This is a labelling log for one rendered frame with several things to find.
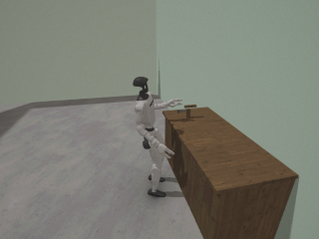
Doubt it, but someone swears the left robot hand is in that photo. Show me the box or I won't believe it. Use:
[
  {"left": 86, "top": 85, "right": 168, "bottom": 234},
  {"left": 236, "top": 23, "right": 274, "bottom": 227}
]
[{"left": 166, "top": 98, "right": 182, "bottom": 108}]

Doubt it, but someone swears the right robot hand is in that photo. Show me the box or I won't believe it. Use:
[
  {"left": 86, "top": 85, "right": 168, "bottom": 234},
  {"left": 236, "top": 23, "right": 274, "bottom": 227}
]
[{"left": 157, "top": 143, "right": 175, "bottom": 159}]

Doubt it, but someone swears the left robot foot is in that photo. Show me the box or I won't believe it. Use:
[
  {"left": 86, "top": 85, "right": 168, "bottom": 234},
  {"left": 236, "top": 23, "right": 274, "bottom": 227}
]
[{"left": 149, "top": 174, "right": 165, "bottom": 182}]

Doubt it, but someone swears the left robot thigh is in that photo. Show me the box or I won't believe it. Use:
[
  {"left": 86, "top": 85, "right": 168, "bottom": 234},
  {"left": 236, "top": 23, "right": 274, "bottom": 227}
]
[{"left": 156, "top": 128, "right": 164, "bottom": 159}]

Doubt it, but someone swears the robot right forearm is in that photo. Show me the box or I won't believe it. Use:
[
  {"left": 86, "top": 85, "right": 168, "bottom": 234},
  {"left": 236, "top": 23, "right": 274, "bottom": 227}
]
[{"left": 137, "top": 125, "right": 160, "bottom": 147}]

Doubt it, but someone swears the counter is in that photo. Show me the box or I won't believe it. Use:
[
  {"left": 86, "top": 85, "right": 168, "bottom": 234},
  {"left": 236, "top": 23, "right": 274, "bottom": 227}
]
[{"left": 162, "top": 105, "right": 299, "bottom": 239}]

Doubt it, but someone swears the robot right upper arm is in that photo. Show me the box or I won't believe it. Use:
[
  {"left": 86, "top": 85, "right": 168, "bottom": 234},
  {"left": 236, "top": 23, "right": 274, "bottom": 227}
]
[{"left": 135, "top": 102, "right": 146, "bottom": 129}]

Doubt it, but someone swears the robot left forearm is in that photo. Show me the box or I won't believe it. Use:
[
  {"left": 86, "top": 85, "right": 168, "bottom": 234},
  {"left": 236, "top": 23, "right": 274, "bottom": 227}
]
[{"left": 155, "top": 103, "right": 167, "bottom": 110}]

